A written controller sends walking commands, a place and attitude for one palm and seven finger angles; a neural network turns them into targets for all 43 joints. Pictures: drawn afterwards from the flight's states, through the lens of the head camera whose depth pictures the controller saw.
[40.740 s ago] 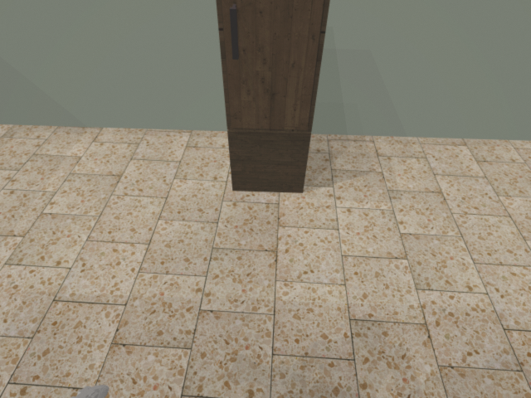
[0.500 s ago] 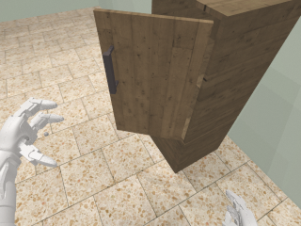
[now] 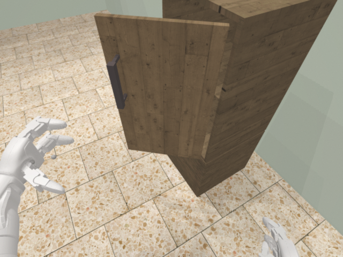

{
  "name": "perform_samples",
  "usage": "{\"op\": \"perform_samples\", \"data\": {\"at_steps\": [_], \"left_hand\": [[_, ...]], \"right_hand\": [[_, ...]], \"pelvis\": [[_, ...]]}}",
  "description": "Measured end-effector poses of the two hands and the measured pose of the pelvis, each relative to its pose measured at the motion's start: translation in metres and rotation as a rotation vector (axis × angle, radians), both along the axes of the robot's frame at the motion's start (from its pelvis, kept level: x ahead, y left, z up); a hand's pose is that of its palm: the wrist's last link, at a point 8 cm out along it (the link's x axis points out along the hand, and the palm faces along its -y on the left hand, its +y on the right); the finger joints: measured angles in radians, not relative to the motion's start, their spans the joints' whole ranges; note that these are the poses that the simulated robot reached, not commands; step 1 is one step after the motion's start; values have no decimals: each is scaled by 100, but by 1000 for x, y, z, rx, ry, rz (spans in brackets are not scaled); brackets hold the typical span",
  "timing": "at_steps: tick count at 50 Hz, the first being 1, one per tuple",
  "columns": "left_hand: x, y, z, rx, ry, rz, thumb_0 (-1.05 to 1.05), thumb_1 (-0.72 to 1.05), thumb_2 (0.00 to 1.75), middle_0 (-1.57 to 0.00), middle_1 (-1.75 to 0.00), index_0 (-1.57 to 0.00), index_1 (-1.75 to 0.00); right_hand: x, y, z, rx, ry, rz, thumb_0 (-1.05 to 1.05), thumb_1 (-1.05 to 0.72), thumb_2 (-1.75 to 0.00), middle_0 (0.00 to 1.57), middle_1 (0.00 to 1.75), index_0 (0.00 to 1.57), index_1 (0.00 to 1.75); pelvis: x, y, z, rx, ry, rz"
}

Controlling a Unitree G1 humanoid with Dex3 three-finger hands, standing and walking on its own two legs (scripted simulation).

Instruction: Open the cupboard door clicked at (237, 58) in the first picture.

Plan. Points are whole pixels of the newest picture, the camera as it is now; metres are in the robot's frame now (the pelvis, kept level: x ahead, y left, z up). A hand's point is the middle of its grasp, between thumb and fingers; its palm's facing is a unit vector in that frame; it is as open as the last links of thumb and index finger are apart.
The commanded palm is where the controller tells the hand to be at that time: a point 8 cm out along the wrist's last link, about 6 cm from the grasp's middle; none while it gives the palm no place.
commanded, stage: move the hooked fingers beside the handle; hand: left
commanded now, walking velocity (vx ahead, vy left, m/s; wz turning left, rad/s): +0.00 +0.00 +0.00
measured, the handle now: (119, 83) +0.58 +0.21 +0.08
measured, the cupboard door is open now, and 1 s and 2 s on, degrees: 50 50 50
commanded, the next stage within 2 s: none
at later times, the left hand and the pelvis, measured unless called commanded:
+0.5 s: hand (68, 131) +0.35 +0.27 +0.11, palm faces -0.03 -1.00 -0.03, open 14.0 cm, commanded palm +0.33 +0.32 +0.10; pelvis +0.00 -0.02 -0.01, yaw +0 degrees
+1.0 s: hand (77, 112) +0.42 +0.28 +0.10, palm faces -0.06 -1.00 +0.01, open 14.0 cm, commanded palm +0.41 +0.33 +0.09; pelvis +0.00 +0.00 -0.01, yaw -2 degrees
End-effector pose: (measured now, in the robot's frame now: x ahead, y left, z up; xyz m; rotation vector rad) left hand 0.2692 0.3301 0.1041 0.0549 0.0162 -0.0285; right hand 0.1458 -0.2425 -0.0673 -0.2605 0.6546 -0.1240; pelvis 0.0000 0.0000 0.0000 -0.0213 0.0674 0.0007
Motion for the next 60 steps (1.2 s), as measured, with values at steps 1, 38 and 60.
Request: {"op": "perform_samples", "data": {"at_steps": [1, 38, 60], "left_hand": [[0, -1, 1, -2, 0, -1, -1, -50, 30, -30, -120, -30, -120], [103, -5, -7, -42, 14, -19, -1, -50, 30, -29, -120, -30, -120], [161, 12, -12, -46, 19, -46, -1, -50, 30, -29, -120, -30, -120]], "right_hand": [[1, 0, 0, 4, -3, 1, 1, -90, -90, 21, 30, 21, 30], [-79, -49, -30, -66, 314, -133, 1, -90, -90, 21, 30, 21, 30], [-110, -24, -35, -87, 485, -182, 1, -90, -90, 21, 30, 21, 30]], "pelvis": [[0, -1, 0, 1, 0, 0], [-2, -17, -11, 7, 118, -14], [1, 8, -17, -19, 191, -18]]}}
